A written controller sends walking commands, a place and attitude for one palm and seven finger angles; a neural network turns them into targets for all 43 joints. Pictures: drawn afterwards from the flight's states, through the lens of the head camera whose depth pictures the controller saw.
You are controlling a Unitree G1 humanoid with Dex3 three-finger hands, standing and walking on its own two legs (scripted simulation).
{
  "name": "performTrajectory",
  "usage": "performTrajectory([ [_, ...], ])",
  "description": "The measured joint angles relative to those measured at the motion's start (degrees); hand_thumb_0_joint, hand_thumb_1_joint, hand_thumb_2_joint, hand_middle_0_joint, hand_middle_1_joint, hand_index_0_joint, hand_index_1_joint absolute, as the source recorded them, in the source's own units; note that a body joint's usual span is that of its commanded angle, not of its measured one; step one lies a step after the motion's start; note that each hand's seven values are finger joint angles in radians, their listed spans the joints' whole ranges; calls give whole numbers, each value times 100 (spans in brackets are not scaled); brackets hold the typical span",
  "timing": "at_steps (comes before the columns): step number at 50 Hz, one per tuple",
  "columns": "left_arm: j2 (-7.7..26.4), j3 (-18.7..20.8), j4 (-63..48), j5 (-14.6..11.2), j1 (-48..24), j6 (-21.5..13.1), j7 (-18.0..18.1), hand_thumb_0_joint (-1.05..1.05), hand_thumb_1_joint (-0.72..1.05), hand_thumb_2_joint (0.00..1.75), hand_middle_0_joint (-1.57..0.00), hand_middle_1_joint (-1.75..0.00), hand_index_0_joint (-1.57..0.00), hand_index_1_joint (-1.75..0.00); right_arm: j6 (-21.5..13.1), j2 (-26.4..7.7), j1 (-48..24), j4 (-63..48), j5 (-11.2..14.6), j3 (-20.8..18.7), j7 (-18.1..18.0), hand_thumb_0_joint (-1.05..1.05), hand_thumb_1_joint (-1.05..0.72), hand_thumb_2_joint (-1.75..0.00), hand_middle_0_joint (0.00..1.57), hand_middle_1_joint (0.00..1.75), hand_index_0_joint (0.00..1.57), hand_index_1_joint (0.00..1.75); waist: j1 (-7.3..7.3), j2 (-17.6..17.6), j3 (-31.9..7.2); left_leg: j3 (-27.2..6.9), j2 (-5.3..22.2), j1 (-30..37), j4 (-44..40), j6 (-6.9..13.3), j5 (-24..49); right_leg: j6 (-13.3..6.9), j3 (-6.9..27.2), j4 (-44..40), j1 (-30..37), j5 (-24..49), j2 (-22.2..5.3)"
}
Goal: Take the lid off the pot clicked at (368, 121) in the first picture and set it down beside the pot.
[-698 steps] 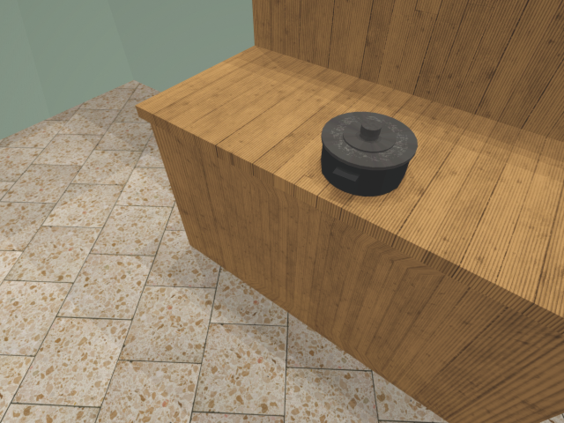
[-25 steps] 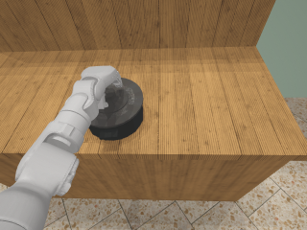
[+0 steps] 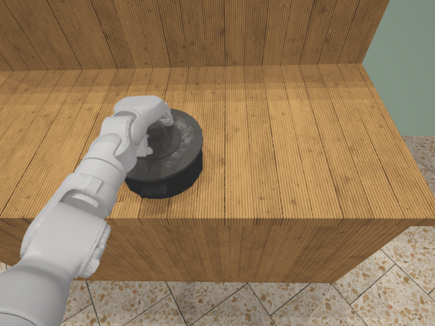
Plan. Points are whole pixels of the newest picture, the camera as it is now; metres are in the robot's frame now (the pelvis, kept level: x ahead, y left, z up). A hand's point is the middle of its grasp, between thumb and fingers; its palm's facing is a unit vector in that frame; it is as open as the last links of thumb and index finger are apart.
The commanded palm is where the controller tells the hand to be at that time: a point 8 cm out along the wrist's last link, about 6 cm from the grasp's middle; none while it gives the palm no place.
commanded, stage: close the fingers and squeeze the knob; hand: left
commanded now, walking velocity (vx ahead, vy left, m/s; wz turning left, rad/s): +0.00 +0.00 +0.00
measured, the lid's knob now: (153, 132) +0.49 +0.13 +0.06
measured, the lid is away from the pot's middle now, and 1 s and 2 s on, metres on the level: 0.00 0.00 0.00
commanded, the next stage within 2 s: lift the lid straight up in 1.70 s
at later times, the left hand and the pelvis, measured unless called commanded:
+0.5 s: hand (151, 134) +0.47 +0.12 +0.09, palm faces -0.34 +0.00 -0.94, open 8.7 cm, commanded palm +0.46 +0.12 +0.14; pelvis +0.00 +0.00 +0.00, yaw +0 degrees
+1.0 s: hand (147, 136) +0.46 +0.13 +0.08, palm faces -0.36 -0.01 -0.93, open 7.2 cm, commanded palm +0.46 +0.12 +0.14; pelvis +0.00 +0.00 +0.00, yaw +0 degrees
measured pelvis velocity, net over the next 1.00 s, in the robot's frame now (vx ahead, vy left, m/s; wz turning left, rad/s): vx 0.00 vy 0.00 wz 0.00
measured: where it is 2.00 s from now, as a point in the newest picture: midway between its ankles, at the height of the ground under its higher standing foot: outside the picture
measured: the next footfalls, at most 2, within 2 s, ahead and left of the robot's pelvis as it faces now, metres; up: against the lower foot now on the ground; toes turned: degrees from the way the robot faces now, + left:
none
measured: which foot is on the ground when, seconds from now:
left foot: down 0.00-1.00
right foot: down 0.00-1.00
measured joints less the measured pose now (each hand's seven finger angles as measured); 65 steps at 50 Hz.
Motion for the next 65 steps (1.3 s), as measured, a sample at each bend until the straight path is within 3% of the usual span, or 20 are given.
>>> performTrajectory([
  [11, -68, 48, 32, 67, 27, 56, 160, 0, -10, 110, -60, -64, -59, -64, -24, 32, 140, 51, -22, -7, 41, 1, -91, -90, 20, 30, 20, 30, -35, 23, -22, 45, -13, -4, -21, 23, 1, 26, 50, -5, -25, 12, -8],
  [24, -167, -94, 170, 57, -126, 141, 137, 0, 4, 102, -59, -88, -59, -88, -112, 36, 98, 68, -19, -6, 22, 1, -91, -90, 20, 30, 20, 30, -30, 9, -41, 13, -26, -23, 0, 18, 4, 21, 20, 26, -37, -6, -23],
  [39, -52, 12, 55, 65, 50, 153, 88, 0, 21, 90, -65, -99, -67, -99, -77, 9, 60, 4, -9, -3, 5, 1, -91, -90, 20, 30, 20, 30, -7, -2, -37, 16, 31, 42, -30, -19, -3, -16, 25, -43, 38, 13, 38],
  [58, 5, 90, 180, 36, -98, 54, -18, 0, 33, 56, -72, -97, -72, -95, -47, 15, -9, 9, 19, 56, -65, 1, -91, -90, 20, 30, 20, 30, -31, -32, 5, 20, 36, 3, 10, -15, -9, -20, 31, -24, 4, 23, 44],
  [65, 10, 128, 145, 78, -52, -10, 2, 0, 33, 54, -73, -97, -72, -95, -46, -2, 65, 12, -6, 27, -50, 1, -91, -90, 20, 30, 20, 30, -38, -13, -16, 31, 31, -14, 18, -1, -13, -5, 43, -33, -7, 31, 40],
])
